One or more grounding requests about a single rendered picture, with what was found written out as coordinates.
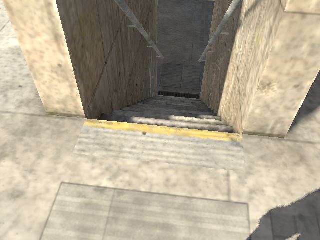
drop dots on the stairs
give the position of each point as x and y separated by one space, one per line
170 111

